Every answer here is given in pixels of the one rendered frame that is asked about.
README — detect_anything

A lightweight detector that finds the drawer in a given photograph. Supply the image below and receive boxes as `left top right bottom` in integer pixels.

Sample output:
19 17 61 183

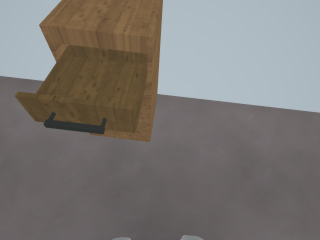
15 44 148 133

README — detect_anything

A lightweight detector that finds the cabinet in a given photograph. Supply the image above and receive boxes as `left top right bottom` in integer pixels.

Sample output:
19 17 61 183
39 0 163 142

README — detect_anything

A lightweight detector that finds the handle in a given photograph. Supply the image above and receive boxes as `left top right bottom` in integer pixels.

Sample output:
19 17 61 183
43 112 107 135

